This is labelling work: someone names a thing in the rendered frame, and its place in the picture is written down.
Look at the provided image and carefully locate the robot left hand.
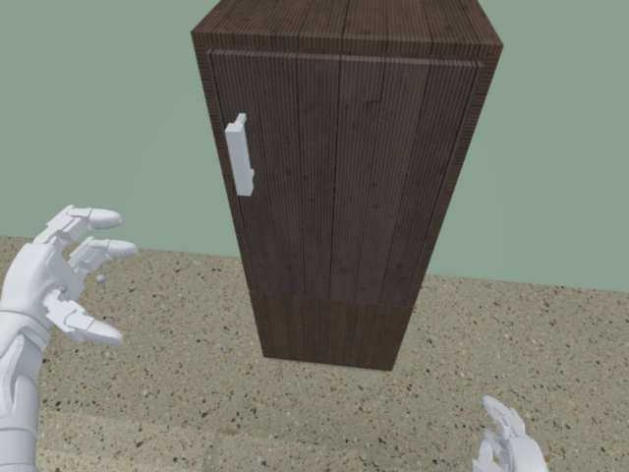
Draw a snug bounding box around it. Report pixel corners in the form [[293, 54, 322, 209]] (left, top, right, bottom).
[[0, 205, 139, 345]]

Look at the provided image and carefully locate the cupboard door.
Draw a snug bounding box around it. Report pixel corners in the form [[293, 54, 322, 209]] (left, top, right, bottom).
[[204, 49, 485, 307]]

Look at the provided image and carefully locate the robot right hand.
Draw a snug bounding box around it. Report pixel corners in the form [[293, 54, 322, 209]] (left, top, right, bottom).
[[473, 395, 548, 472]]

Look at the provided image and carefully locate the left robot forearm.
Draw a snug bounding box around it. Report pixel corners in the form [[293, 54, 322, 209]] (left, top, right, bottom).
[[0, 311, 51, 472]]

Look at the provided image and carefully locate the handle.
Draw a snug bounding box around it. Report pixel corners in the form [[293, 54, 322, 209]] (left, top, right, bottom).
[[225, 113, 255, 196]]

